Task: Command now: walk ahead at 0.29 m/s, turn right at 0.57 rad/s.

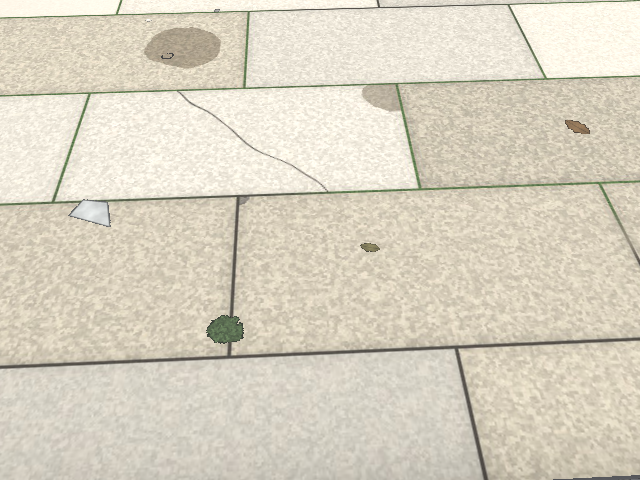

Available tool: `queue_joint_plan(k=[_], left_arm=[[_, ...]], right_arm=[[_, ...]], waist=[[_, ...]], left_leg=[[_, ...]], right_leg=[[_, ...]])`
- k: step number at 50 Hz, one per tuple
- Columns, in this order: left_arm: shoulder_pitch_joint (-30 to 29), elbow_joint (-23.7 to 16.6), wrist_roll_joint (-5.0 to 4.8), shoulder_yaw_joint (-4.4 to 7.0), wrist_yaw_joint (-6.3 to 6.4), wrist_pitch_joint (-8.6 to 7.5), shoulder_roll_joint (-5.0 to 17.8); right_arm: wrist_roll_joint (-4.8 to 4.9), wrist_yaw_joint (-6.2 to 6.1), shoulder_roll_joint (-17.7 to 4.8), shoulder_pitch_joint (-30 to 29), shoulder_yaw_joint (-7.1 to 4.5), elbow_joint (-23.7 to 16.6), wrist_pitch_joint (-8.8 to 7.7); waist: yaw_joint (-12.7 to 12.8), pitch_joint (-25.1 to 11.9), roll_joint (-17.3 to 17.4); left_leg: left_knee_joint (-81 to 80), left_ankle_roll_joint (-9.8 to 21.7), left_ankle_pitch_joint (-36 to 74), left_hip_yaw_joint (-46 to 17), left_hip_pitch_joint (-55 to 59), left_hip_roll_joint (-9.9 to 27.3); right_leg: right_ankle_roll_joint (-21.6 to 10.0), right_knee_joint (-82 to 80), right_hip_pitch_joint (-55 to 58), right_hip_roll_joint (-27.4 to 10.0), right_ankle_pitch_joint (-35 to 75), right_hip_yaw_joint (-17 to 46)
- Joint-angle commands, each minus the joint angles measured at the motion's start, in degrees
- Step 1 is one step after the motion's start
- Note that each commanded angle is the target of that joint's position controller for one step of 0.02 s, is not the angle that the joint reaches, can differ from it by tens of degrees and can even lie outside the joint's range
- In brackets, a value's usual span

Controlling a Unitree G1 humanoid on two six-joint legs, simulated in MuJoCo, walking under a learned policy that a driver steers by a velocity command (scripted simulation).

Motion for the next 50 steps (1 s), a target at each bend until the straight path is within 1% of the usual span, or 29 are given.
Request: queue_joint_plan(k=[1, 4, 8, 13, 15, 16, 17, 18, 19, 20, 21, 22, 23, 24, 25, 26, 28, 32, 36, 39, 41, 43, 44, 45, 46, 47, 48, 49, 50], left_arm=[[0.04, -3.62, -0.92, -1.10, -1.94, 0.17, -1.66], [-3.27, -5.60, -0.98, -1.52, -2.99, 1.32, -0.47], [-4.33, -6.10, -1.32, -1.04, -2.77, 2.33, 2.97], [-9.55, -7.66, -1.24, -0.35, -2.35, 2.30, 4.72], [-9.32, -7.90, -2.27, 0.79, -1.90, 1.23, 6.85], [-8.02, -7.63, -2.60, 1.87, -1.12, 0.16, 9.15], [-3.10, -7.30, -1.96, 3.58, 0.52, -0.81, 13.95], [6.66, -6.33, -1.22, 4.37, 1.85, -0.47, 18.49], [11.75, -2.74, 0.72, 4.52, 2.45, -2.05, 16.30], [8.78, -2.44, 0.21, 5.58, 2.93, -3.21, 16.60], [2.84, -3.82, -1.73, 5.46, 3.15, -2.76, 14.47], [-0.13, -4.90, -3.06, 4.45, 3.01, -2.20, 11.73], [-1.66, -5.93, -3.39, 3.88, 2.69, -1.63, 10.72], [-2.70, -6.72, -2.71, 3.41, 2.34, -1.13, 9.93], [-3.40, -7.49, -2.02, 3.45, 2.05, -1.08, 10.41], [-3.77, -8.11, -1.73, 3.70, 1.68, -1.33, 11.39], [-3.23, -9.02, -1.43, 4.04, 1.11, -2.04, 12.71], [-0.77, -10.70, -2.28, 3.64, 0.44, -3.02, 11.97], [-0.15, -12.93, -3.02, 3.31, 0.38, -2.72, 11.90], [-0.01, -13.81, -3.22, 3.06, 0.72, -1.93, 12.05], [-2.25, -14.16, -3.26, 2.68, 0.79, -1.16, 12.21], [-3.77, -13.46, -2.98, 1.80, 0.35, -0.16, 11.58], [-2.94, -12.64, -2.71, 1.06, 0.05, 0.40, 10.40], [-0.84, -11.94, -2.57, -0.06, -0.01, 0.96, 7.67], [-2.00, -15.74, -1.95, -0.75, 0.25, 1.05, 4.97], [-5.54, -15.39, 0.39, 1.37, 1.42, 1.19, 10.90], [-5.89, -14.32, 0.51, 1.84, 2.71, 1.77, 12.19], [-3.76, -13.01, 0.22, 2.27, 3.94, 2.10, 12.93], [-2.12, -12.06, 0.35, 2.33, 4.62, 2.19, 11.90]], right_arm=[[-0.80, -0.93, -5.55, -1.72, -1.91, -3.37, -1.92], [-1.06, -0.08, -8.61, 1.41, -3.36, -1.87, -1.94], [-1.37, 0.95, -10.29, -1.78, -4.59, -3.29, -1.89], [-0.52, -0.01, -12.94, 0.72, -6.66, -3.82, 0.04], [0.32, -0.57, -13.22, -0.24, -6.85, -4.44, 0.76], [0.89, -0.13, -12.60, 1.26, -6.57, -4.11, 1.08], [0.96, 0.50, -9.57, 4.22, -5.61, -5.12, 1.41], [-0.40, 0.87, -3.06, 3.92, -3.27, -10.68, 0.92], [0.34, 2.10, -5.88, -5.28, -3.10, -11.67, 1.13], [0.69, 2.31, -6.25, -8.80, -3.08, -12.48, 1.52], [0.37, 1.30, -10.95, -5.29, -4.60, -10.61, 1.70], [-0.37, 0.34, -12.08, -2.81, -5.24, -10.07, 1.81], [-0.60, -0.11, -9.96, -3.47, -4.64, -10.87, 1.78], [-0.55, -0.21, -8.87, -3.35, -4.31, -11.22, 1.95], [-0.01, 0.14, -8.22, -1.82, -4.05, -10.76, 2.35], [0.53, 0.64, -8.08, -0.05, -3.88, -10.08, 2.80], [0.84, 1.13, -9.02, 1.33, -3.87, -9.13, 3.80], [0.43, 0.09, -9.95, -0.44, -3.43, -7.91, 5.51], [0.42, -0.52, -10.06, -2.02, -2.64, -7.04, 5.06], [0.83, 0.03, -10.40, -1.35, -2.16, -6.51, 4.31], [1.52, 0.77, -10.73, 0.72, -2.06, -6.15, 3.81], [2.87, 1.94, -10.85, 2.12, -1.97, -6.52, 3.21], [3.14, 2.36, -10.96, 2.50, -1.83, -7.15, 2.89], [2.84, 2.54, -12.13, 4.14, -1.92, -8.03, 2.42], [1.99, 2.52, -18.60, 2.60, -3.27, -10.17, 1.39], [-0.24, 2.38, -20.38, 2.46, -4.73, -10.13, 0.81], [-0.20, 2.33, -18.48, 1.51, -4.57, -10.79, 0.49], [0.33, 3.01, -14.27, -2.99, -3.27, -12.35, 0.15], [1.52, 3.48, -9.84, -5.67, -1.59, -13.68, -0.20]], waist=[[1.67, -2.68, 4.22], [1.89, -2.23, 4.82], [3.07, -1.65, 4.56], [-0.02, -0.92, 3.96], [0.87, -2.49, 3.08], [1.10, -4.84, 1.21], [0.93, -12.69, -6.03], [1.95, -24.82, -16.60], [6.73, -18.87, -3.25], [6.17, -10.50, -2.33], [3.11, -8.85, -2.94], [0.52, -6.45, -4.44], [-0.89, -3.89, -4.65], [-2.17, -4.05, -3.29], [-2.90, -4.90, -2.85], [-3.26, -4.91, -2.88], [-2.78, -4.40, -3.01], [0.01, -3.84, -4.15], [2.77, -4.13, -4.95], [4.10, -4.87, -4.72], [2.62, -5.24, -4.13], [0.42, -5.10, -3.68], [-0.18, -6.04, -3.64], [-0.77, -8.59, -1.18], [0.32, -6.97, 10.18], [-1.80, -2.39, 5.26], [-1.19, -2.57, 2.99], [1.05, -1.72, 4.61], [2.19, -0.99, 7.56]], left_leg=[[-7.32, 11.51, 39.42, -1.97, 2.64, 14.43], [-7.06, 12.01, 47.74, 1.02, 3.96, 15.90], [-6.09, 11.31, 45.65, 3.04, 9.46, 18.08], [-1.72, 9.14, 37.96, 5.66, 17.96, 18.63], [4.12, 6.32, 36.04, 7.57, 17.52, 16.49], [8.72, 3.89, 33.46, 7.97, 15.45, 13.92], [19.04, -1.42, 18.21, 10.11, 8.35, 9.40], [31.32, -7.31, -30.85, 6.44, -11.35, 0.44], [37.83, -5.55, -38.44, -7.32, -21.32, 0.27], [42.26, -4.22, -36.53, -11.09, -26.07, 2.46], [45.22, -4.16, -34.21, -11.51, -24.29, 4.34], [44.84, -3.87, -31.44, -12.42, -20.93, 5.07], [44.54, -3.76, -27.74, -12.55, -17.04, 4.99], [44.02, -3.80, -24.13, -12.37, -14.43, 3.89], [44.55, -4.07, -20.73, -11.72, -12.85, 2.70], [44.56, -4.62, -18.05, -11.33, -11.90, 2.15], [42.78, -6.27, -14.51, -10.83, -11.68, 1.92], [36.91, -8.44, -13.24, -12.40, -14.88, 3.39], [28.69, -7.63, -15.88, -11.74, -15.83, 2.72], [22.81, -6.46, -16.10, -10.17, -13.93, 1.92], [15.69, -4.95, -12.21, -8.65, -9.23, 0.77], [4.94, -2.42, -3.63, -7.17, -1.89, -0.53], [2.25, -0.15, 0.98, -8.09, 2.00, 0.87], [0.40, 4.98, 7.65, -12.80, 6.81, 5.86], [-3.28, 20.66, 20.45, -31.70, 10.33, 21.02], [-5.85, 23.62, 15.34, -34.33, 9.49, 25.40], [-6.01, 19.20, 10.90, -29.37, 7.97, 21.57], [-5.90, 14.84, 9.47, -25.08, 5.52, 17.39], [-5.28, 12.31, 11.44, -22.22, 4.64, 14.51]], right_leg=[[2.56, -7.54, -0.91, -3.67, 6.01, -2.11], [2.98, -16.04, -0.32, -3.74, 12.85, -2.53], [1.69, -21.05, -1.24, -4.18, 15.88, -0.44], [0.87, -28.23, -0.47, -2.22, 10.49, -2.48], [-1.12, -35.26, 5.72, 1.57, 15.92, -5.00], [-3.56, -38.88, 12.18, 4.07, 24.78, -5.32], [-11.20, -37.07, 26.64, -1.44, 50.78, 2.51], [-25.51, -40.20, 49.35, -16.55, 59.65, 27.83], [-22.33, -43.20, 49.09, -17.89, 48.73, 32.70], [-18.61, -44.37, 42.12, -15.51, 44.48, 26.64], [-17.49, -45.93, 36.32, -13.46, 41.91, 22.64], [-16.54, -48.07, 29.16, -11.50, 39.14, 20.45], [-15.39, -50.43, 21.20, -9.99, 36.18, 18.41], [-14.59, -51.74, 17.85, -8.97, 34.67, 17.26], [-14.42, -52.12, 16.28, -8.33, 35.15, 16.15], [-14.42, -52.19, 14.64, -7.77, 34.98, 15.13], [-14.05, -52.11, 13.12, -6.79, 30.90, 14.86], [-13.98, -51.50, 17.26, -8.33, 17.32, 21.01], [-13.83, -50.03, 21.79, -8.65, 9.57, 25.46], [-13.82, -48.55, 22.89, -9.31, 10.37, 27.12], [-13.05, -46.81, 20.68, -8.40, 11.29, 26.81], [-12.09, -45.43, 16.93, -6.67, 13.86, 26.61], [-10.57, -44.58, 15.52, -5.43, 14.69, 26.60], [-6.97, -40.69, 13.87, -2.17, 10.31, 24.31], [2.14, -31.33, 1.36, 9.25, -3.66, 12.07], [5.89, -19.86, -5.37, 8.39, -12.94, 9.05], [6.56, -12.02, -4.29, 6.31, -10.28, 8.43], [7.25, -7.01, -3.29, 6.15, -7.71, 8.11], [8.15, -4.46, -2.44, 6.53, -4.79, 9.00]])
Velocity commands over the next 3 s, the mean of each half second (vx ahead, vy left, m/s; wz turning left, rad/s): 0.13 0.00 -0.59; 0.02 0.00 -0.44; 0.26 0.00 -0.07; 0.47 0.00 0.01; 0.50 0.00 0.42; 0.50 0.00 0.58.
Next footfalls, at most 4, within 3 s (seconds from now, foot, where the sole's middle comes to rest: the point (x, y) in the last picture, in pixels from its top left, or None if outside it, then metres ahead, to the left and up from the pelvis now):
0.32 right None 0.20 -0.17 -0.79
0.90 left None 0.23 0.06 -0.79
1.46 right None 0.28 -0.21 -0.79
2.18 left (397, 391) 0.78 -0.16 -0.93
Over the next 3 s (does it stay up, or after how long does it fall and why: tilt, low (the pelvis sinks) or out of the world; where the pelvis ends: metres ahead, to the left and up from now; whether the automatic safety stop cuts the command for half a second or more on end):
stays up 1.04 -0.33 -0.15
